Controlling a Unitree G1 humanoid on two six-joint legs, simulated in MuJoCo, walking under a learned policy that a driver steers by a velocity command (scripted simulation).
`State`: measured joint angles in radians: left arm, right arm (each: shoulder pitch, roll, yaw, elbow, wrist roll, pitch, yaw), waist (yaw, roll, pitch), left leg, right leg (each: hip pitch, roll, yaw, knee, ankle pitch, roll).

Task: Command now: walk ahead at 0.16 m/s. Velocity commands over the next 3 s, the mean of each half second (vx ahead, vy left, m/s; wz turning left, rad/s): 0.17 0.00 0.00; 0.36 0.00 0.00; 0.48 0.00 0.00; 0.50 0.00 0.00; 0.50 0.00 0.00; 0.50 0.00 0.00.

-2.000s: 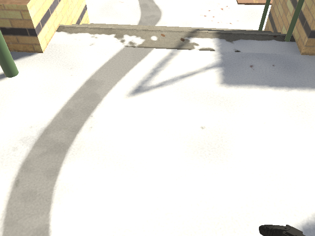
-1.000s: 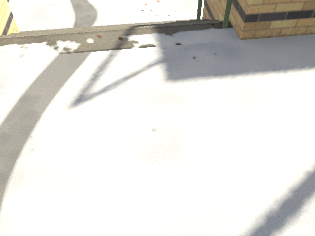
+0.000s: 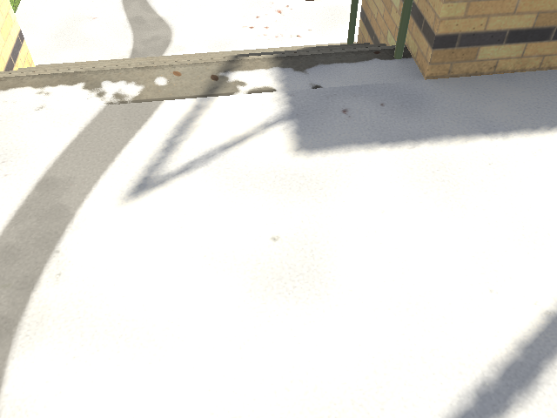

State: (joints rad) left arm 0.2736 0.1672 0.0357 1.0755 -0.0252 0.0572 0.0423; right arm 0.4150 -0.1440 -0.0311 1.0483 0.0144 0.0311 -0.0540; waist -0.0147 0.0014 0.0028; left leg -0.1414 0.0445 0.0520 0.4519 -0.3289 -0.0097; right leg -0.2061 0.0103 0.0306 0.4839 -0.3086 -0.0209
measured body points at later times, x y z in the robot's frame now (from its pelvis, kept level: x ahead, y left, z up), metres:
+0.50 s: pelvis +0.12 -0.01 -0.03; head +0.15 -0.02 +0.42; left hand +0.07 +0.20 -0.18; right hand +0.22 -0.25 -0.18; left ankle +0.17 +0.14 -0.72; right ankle +0.00 -0.11 -0.74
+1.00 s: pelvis +0.38 +0.10 -0.17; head +0.40 +0.11 +0.28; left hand +0.51 +0.34 -0.30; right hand +0.34 -0.13 -0.31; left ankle +0.33 +0.18 -0.90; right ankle +0.50 -0.07 -0.82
